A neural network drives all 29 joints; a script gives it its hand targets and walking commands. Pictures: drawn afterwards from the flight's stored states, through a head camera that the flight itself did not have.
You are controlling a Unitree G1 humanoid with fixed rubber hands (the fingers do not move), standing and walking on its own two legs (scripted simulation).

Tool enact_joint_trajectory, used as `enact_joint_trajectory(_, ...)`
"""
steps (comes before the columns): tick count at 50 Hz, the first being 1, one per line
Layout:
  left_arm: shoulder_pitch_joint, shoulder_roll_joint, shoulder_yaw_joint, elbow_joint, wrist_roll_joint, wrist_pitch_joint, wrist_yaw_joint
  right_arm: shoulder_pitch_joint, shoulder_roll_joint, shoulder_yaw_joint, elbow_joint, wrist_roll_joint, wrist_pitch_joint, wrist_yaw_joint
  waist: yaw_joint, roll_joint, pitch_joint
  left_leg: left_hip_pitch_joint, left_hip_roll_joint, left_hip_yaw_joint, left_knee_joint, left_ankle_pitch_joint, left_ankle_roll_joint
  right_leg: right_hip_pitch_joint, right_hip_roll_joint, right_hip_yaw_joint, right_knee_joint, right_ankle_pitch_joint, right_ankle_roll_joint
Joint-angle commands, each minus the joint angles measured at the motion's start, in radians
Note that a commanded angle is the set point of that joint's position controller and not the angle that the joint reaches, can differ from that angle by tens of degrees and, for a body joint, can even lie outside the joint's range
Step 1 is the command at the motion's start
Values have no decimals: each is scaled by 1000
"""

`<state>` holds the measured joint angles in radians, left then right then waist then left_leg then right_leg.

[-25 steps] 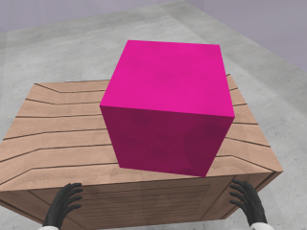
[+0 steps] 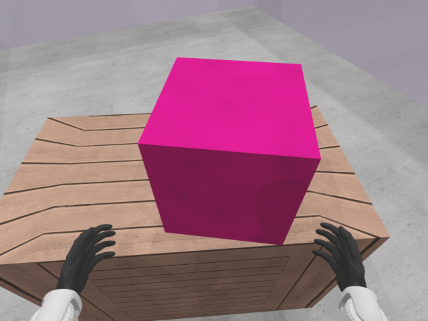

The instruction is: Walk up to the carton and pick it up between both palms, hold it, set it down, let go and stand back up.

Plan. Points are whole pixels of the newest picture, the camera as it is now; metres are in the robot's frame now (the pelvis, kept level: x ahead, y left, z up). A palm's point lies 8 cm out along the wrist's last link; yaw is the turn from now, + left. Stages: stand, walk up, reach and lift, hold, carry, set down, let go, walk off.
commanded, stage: reach and lift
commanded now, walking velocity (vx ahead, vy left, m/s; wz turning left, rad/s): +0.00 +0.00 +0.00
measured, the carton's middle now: (230, 151) +0.46 -0.01 +0.04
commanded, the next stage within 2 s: none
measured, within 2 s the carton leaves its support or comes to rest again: neither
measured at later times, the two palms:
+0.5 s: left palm (82, 214) +0.27 +0.26 +0.08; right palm (357, 228) +0.26 -0.22 +0.06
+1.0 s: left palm (91, 159) +0.35 +0.25 +0.13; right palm (366, 182) +0.32 -0.23 +0.11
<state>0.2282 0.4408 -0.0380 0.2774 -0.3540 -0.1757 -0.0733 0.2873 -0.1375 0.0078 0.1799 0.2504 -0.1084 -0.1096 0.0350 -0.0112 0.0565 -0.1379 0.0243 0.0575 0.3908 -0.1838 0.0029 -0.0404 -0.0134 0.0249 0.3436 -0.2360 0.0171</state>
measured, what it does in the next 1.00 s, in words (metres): stands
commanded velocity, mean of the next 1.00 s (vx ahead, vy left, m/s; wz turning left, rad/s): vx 0.00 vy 0.00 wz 0.00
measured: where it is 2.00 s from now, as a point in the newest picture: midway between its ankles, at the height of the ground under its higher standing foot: outside the picture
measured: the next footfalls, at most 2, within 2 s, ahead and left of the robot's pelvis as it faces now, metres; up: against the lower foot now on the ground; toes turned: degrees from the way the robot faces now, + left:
none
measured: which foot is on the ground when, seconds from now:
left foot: down 0.00-1.00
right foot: down 0.00-1.00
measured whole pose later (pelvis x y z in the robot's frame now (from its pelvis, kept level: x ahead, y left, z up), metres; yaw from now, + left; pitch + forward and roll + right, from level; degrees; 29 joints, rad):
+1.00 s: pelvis +0.00 -0.01 +0.00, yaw -1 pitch -1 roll +0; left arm -0.37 0.49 0.17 0.17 -0.32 0.48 -0.10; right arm -0.25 -0.34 -0.01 0.06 0.42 0.36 -0.18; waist -0.02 -0.02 0.08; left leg -0.15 0.03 0.07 0.30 -0.13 -0.01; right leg -0.08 0.00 0.04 0.29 -0.19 0.02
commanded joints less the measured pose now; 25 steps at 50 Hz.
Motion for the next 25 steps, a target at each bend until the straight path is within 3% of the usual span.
enact_joint_trajectory(1,-209,188,96,-217,-13,8,12,-155,-125,-77,-223,-12,23,-19,-9,94,-100,121,-2,-40,-56,132,-39,-112,16,37,-93,-33,-76)
enact_joint_trajectory(2,-234,192,88,-232,-27,26,15,-199,-156,-77,-250,-3,33,-18,-18,84,-112,128,-3,-38,-46,173,-50,-110,14,28,-94,-8,-71)
enact_joint_trajectory(3,-236,200,111,-258,-14,52,16,-187,-126,-74,-301,0,51,-22,-1,107,-131,131,-7,-31,-52,191,-44,-110,12,33,-94,14,-70)
enact_joint_trajectory(4,-197,191,108,-287,-9,63,17,-133,-125,-66,-300,17,56,-21,-12,97,-143,173,-9,-37,-53,223,-41,-101,26,29,-96,50,-67)
enact_joint_trajectory(5,-230,194,101,-287,-15,81,21,-197,-156,-74,-307,23,74,-21,4,108,-153,171,2,-28,-46,257,-57,-90,26,31,-93,58,-68)
enact_joint_trajectory(6,-223,203,119,-312,-24,104,19,-181,-142,-62,-336,16,92,-22,-9,78,-153,184,-11,-31,-49,261,-43,-87,21,27,-96,75,-62)
enact_joint_trajectory(10,-269,188,155,-296,-17,196,7,-238,-164,-33,-322,45,159,-28,1,69,-134,195,-10,-34,-53,317,-42,-87,24,32,-109,131,-62)
enact_joint_trajectory(12,-300,193,176,-333,1,241,-2,-225,-200,-42,-329,34,186,-31,-22,70,-152,210,-8,-40,-66,331,-48,-75,31,18,-106,152,-58)
enact_joint_trajectory(13,-293,192,186,-386,-11,252,-1,-205,-193,-51,-379,55,187,-31,-18,79,-180,235,-10,-40,-60,349,-48,-71,32,20,-112,170,-57)
enact_joint_trajectory(14,-342,192,199,-384,-4,261,3,-293,-205,-49,-386,54,187,-29,5,73,-192,204,-11,-31,-53,366,-58,-70,31,19,-102,169,-57)
enact_joint_trajectory(15,-337,197,208,-420,-10,272,8,-263,-209,-43,-438,56,188,-35,0,65,-234,228,-20,-22,-55,367,-51,-62,30,20,-97,215,-44)
enact_joint_trajectory(16,-299,184,203,-412,3,289,1,-227,-204,-62,-419,62,197,-37,-14,41,-206,244,-15,-27,-59,397,-51,-65,33,12,-101,244,-40)
enact_joint_trajectory(17,-345,178,212,-437,1,307,-1,-255,-227,-73,-413,59,205,-44,-30,73,-219,267,-17,-34,-52,413,-57,-66,43,10,-103,254,-45)
enact_joint_trajectory(18,-350,177,217,-391,6,323,-5,-258,-221,-68,-398,67,210,-45,-19,67,-213,245,-13,-30,-39,428,-57,-52,39,12,-102,266,-49)
enact_joint_trajectory(19,-333,176,226,-391,7,347,-17,-234,-216,-67,-399,68,232,-54,-35,45,-214,272,-19,-23,-50,399,-51,-64,38,12,-118,267,-38)
enact_joint_trajectory(20,-387,204,244,-410,16,349,-15,-296,-225,-65,-401,63,231,-55,-10,71,-223,232,-20,-25,-46,398,-47,-63,21,32,-97,274,-38)
enact_joint_trajectory(21,-414,193,236,-414,26,359,-10,-300,-250,-84,-404,63,240,-51,-25,79,-215,263,-23,-24,-68,373,-56,-69,31,18,-110,254,-35)
enact_joint_trajectory(22,-479,219,262,-376,23,369,-15,-361,-231,-57,-390,86,257,-50,0,80,-196,231,-27,-16,-67,317,-41,-81,24,33,-114,208,-34)
enact_joint_trajectory(23,-465,207,229,-341,12,379,-18,-365,-243,-76,-401,76,271,-52,-26,58,-177,211,-21,-15,-84,288,-33,-78,22,34,-117,197,-38)
enact_joint_trajectory(24,-501,202,246,-330,10,397,-20,-386,-225,-93,-408,48,282,-53,-29,36,-172,196,-27,-10,-95,234,-28,-75,26,19,-113,161,-32)
enact_joint_trajectory(25,-495,208,249,-370,4,395,-20,-379,-222,-69,-439,68,284,-58,-18,36,-221,200,-30,-4,-94,250,-22,-43,23,22,-100,200,-26)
